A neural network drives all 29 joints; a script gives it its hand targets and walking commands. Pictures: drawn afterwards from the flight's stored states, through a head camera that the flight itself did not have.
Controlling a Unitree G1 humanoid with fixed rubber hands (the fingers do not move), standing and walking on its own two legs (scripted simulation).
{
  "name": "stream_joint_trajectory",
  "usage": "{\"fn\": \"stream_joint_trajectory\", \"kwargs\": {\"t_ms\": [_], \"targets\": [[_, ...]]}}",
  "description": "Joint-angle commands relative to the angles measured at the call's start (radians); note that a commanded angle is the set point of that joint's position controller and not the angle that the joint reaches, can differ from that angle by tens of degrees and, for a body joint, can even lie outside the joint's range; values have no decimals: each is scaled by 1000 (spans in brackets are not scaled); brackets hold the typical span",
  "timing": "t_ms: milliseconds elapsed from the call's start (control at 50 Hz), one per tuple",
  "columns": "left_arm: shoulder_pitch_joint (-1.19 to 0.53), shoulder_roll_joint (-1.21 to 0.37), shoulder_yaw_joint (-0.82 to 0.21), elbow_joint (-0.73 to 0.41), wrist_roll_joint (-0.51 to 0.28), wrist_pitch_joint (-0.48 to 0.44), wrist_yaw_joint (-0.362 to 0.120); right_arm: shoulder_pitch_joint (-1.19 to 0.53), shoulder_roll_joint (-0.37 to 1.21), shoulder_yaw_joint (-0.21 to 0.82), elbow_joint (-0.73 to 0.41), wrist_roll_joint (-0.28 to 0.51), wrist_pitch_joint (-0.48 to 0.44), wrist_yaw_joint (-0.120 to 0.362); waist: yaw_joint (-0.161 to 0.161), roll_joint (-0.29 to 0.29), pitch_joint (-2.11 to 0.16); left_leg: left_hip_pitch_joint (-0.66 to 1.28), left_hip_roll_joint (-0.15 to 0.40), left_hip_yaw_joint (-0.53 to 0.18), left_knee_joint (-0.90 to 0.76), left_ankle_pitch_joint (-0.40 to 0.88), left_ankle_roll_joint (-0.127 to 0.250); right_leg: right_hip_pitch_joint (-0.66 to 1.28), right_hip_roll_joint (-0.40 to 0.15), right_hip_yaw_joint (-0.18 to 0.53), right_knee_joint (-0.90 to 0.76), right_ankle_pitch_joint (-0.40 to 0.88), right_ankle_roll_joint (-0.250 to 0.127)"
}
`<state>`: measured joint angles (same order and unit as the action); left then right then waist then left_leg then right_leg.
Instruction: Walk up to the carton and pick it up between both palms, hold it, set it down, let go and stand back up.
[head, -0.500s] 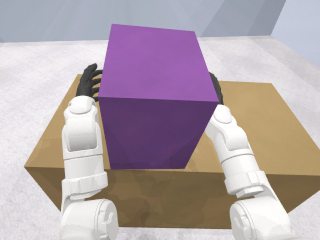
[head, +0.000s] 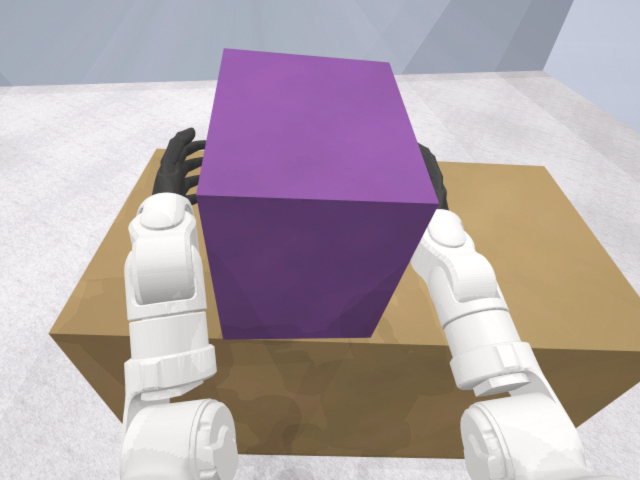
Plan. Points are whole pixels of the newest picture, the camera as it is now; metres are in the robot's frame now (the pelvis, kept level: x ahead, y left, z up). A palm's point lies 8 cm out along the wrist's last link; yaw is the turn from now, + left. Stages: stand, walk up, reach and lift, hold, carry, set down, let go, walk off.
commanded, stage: set down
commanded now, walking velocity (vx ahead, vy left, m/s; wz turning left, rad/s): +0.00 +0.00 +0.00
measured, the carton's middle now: (303, 205) +0.41 +0.01 +0.16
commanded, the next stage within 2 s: none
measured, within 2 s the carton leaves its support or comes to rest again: neither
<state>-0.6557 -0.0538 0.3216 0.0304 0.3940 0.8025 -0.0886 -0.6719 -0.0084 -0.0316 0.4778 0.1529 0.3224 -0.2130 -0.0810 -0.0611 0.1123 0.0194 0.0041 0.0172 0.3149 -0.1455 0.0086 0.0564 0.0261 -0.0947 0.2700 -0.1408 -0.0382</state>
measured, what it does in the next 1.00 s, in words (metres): stands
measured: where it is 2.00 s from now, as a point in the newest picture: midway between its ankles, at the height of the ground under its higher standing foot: outside the picture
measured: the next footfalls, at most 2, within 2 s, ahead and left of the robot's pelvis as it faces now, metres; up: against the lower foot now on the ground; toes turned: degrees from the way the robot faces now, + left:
none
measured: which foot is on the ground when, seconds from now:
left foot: down 0.00-1.00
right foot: down 0.00-1.00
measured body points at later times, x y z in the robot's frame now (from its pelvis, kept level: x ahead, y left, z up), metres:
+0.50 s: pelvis +0.03 -0.01 +0.00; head +0.02 +0.01 +0.45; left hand +0.40 +0.16 +0.14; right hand +0.41 -0.14 +0.14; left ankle +0.03 +0.11 -0.75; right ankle +0.02 -0.09 -0.75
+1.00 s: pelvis +0.02 -0.02 +0.00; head +0.02 +0.00 +0.45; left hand +0.40 +0.14 +0.13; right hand +0.42 -0.15 +0.12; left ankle +0.03 +0.11 -0.75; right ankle +0.02 -0.09 -0.75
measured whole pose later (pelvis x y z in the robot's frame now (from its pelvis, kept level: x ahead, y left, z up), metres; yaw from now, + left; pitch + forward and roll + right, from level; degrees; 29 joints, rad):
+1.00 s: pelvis +0.02 -0.02 +0.00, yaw +1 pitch -5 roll +0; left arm -0.59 -0.12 0.34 0.31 0.36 0.41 -0.01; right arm -0.65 0.01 -0.20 0.77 -0.06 -0.11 -0.10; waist 0.00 -0.04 0.09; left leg -0.05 0.01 0.00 0.28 -0.13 -0.02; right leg -0.03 0.04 -0.11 0.27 -0.16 -0.06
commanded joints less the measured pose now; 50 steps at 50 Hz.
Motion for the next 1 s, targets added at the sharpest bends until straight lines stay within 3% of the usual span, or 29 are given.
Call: {"fn": "stream_joint_trajectory", "kwargs": {"t_ms": [0, 140, 240, 320, 420, 480, 560, 700, 860, 980], "targets": [[-545, -416, -449, -64, -177, -103, -101, -763, 434, 283, -297, 24, -136, 132, 7, 89, -429, 95, -17, 33, -20, 163, -16, 68, 11, -31, -19, 114, 62], [-484, -398, -362, 65, -124, -217, -121, -694, 393, 151, -162, -121, -280, 183, 27, 73, -356, 57, -6, 53, -82, -4, 1, 45, -9, -53, -36, -20, 57], [-402, -386, -323, 120, -90, -268, -128, -618, 371, 122, -88, -175, -351, 196, 39, 48, -288, 47, -6, 62, -84, 31, 5, 59, -13, -59, -42, -3, 61], [-374, -394, -353, 88, -96, -304, -121, -589, 366, 158, -85, -171, -403, 187, 42, 43, -322, 72, -6, 60, -48, 182, -10, 93, -10, -61, -27, 121, 66], [-411, -447, -508, -58, -168, -389, -77, -611, 395, 288, -182, -119, -489, 166, 24, 64, -560, 173, -6, 32, 59, 545, -56, 163, 4, -55, 33, 471, 76], [-432, -471, -589, -113, -208, -440, -40, -588, 412, 332, -215, -105, -515, 162, 9, 83, -657, 195, -6, 12, 89, 640, -74, 166, 6, -45, 54, 583, 77], [-380, -448, -570, -72, -183, -444, -17, -541, 387, 334, -181, -104, -502, 164, 25, 80, -629, 145, -11, 10, 66, 532, -61, 163, -4, -32, 52, 580, 77], [-314, -388, -388, 56, -105, -362, -62, -515, 361, 254, -25, -121, -439, 170, 71, 23, -381, -67, -16, 35, -55, 148, 1, 203, -43, -11, 31, 412, 98], [-469, -430, -373, 133, -122, -443, -42, -640, 378, 135, 9, -199, -497, 216, 78, 39, -482, -28, -6, 53, -53, 130, -7, 126, -36, -28, 18, 302, 81], [-563, -471, -372, 254, -125, -542, 9, -666, 371, -7, 158, -303, -541, 259, 68, 53, -550, 44, 11, 58, -54, 111, -26, 3, -23, -53, -10, 166, 59]]}}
